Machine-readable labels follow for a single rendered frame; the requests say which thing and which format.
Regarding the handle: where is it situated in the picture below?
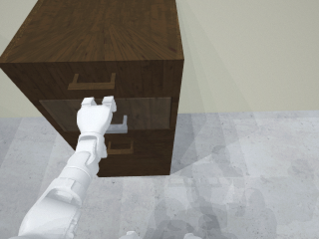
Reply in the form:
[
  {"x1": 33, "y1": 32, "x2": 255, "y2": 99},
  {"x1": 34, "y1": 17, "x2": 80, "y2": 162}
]
[
  {"x1": 105, "y1": 115, "x2": 128, "y2": 133},
  {"x1": 106, "y1": 148, "x2": 135, "y2": 156},
  {"x1": 67, "y1": 82, "x2": 117, "y2": 97}
]

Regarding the left robot upper arm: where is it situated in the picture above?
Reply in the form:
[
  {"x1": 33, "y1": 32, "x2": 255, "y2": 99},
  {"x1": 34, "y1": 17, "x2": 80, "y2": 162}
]
[{"x1": 8, "y1": 197, "x2": 82, "y2": 239}]

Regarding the left robot shin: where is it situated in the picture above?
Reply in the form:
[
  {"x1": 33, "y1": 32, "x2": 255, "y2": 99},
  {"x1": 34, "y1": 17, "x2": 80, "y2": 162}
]
[{"x1": 126, "y1": 231, "x2": 138, "y2": 236}]

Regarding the cabinet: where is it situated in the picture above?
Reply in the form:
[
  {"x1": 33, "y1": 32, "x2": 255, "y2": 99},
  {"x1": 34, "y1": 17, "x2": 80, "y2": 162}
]
[{"x1": 0, "y1": 0, "x2": 184, "y2": 177}]

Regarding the left robot hand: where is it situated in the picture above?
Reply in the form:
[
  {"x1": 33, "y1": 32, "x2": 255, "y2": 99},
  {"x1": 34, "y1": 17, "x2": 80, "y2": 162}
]
[{"x1": 77, "y1": 96, "x2": 117, "y2": 158}]

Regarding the drawer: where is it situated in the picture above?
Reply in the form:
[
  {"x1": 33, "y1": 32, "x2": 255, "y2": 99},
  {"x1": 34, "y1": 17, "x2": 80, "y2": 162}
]
[{"x1": 39, "y1": 97, "x2": 171, "y2": 131}]

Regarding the left robot forearm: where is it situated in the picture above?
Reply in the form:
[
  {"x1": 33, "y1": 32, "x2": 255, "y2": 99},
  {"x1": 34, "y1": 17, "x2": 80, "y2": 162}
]
[{"x1": 18, "y1": 131, "x2": 105, "y2": 236}]

